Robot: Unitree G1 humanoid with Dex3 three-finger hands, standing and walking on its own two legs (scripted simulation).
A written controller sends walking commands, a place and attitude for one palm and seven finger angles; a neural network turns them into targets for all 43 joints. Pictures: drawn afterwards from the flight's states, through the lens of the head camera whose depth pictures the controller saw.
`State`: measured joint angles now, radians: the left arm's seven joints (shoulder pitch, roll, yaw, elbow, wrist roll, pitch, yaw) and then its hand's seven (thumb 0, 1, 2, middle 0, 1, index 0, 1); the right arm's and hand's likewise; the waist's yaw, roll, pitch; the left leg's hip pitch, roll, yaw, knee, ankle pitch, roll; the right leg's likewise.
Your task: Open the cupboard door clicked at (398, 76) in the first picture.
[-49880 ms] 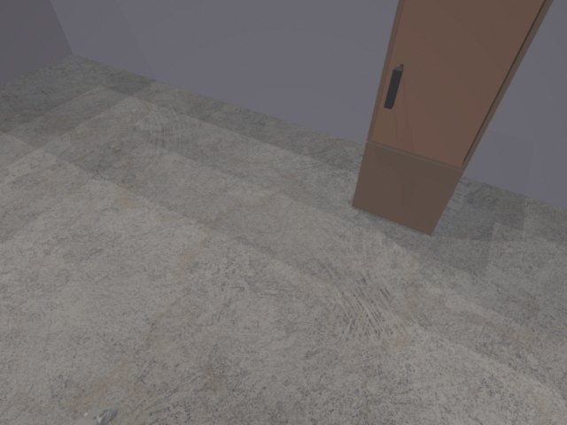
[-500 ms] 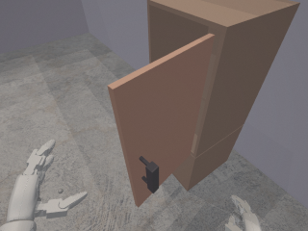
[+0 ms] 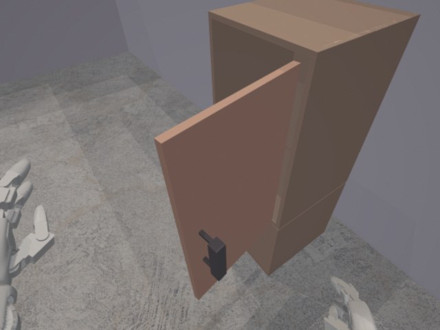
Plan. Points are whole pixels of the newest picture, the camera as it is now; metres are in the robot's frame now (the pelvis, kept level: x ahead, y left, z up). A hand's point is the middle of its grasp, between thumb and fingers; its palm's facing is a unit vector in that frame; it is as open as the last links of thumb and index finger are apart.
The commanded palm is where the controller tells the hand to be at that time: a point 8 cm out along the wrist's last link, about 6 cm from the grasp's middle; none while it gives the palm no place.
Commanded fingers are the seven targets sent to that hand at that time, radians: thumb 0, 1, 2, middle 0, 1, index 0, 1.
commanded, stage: draw the hand back to the body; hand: left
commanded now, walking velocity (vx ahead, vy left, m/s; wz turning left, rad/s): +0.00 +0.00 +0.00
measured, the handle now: (211, 254) +0.31 +0.07 -0.09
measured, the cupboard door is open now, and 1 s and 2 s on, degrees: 100 100 100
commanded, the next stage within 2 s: step back with the hand held close in 0.20 s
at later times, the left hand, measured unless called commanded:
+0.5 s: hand (55, 231) +0.20 +0.26 +0.16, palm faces +0.42 -0.79 -0.44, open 7.4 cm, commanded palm +0.14 +0.29 +0.18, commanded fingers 0.00 0.90 0.90 -0.20 -0.30 -0.20 -0.30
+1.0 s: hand out of the picture +0.11 +0.28 +0.16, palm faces +0.39 -0.78 -0.49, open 7.4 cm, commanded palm +0.05 +0.32 +0.18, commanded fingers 0.00 0.90 0.90 -0.20 -0.30 -0.20 -0.30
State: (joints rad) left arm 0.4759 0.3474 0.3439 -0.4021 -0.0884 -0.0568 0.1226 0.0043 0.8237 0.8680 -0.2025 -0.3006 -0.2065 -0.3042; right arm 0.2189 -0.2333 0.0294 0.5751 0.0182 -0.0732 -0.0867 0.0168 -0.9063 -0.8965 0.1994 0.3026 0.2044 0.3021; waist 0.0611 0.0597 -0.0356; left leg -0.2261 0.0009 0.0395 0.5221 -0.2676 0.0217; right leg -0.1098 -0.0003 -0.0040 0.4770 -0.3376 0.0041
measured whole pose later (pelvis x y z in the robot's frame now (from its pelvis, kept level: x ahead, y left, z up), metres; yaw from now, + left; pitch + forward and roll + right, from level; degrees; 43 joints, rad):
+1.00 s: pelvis -0.09 +0.02 +0.00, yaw +0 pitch -1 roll -2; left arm 0.56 0.42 0.42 -0.49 -0.04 -0.20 0.14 0.01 0.89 0.90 -0.21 -0.30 -0.22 -0.31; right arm 0.20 -0.23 0.00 0.53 0.01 -0.02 -0.09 0.02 -0.91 -0.90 0.20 0.30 0.20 0.30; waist 0.00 0.03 0.04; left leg -0.39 0.02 0.05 0.54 -0.15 0.06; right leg -0.28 0.02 0.01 0.50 -0.21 0.03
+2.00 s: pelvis -0.31 -0.03 -0.02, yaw -5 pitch -2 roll +2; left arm 0.46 0.41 0.44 -0.33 -0.06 -0.18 0.16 0.01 0.88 0.90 -0.21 -0.30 -0.22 -0.31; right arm 0.29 -0.25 -0.02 0.69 0.01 -0.09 -0.08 0.02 -0.91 -0.90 0.20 0.30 0.20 0.30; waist -0.04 0.00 -0.08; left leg -0.39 0.00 0.08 0.57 -0.16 0.03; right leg -0.17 0.00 -0.03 0.74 -0.55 0.01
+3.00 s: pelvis -0.36 -0.01 +0.00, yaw -1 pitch -2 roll -1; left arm 0.33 0.18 0.01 1.10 0.00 0.02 0.02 -0.01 0.93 0.90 -0.20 -0.30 -0.20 -0.30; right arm 0.32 -0.16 -0.01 1.10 -0.02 0.03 -0.03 0.01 -0.91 -0.90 0.20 0.30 0.20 0.30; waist 0.00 0.02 0.06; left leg -0.23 0.02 0.02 0.45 -0.18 0.00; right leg -0.16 0.03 -0.06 0.42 -0.23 -0.04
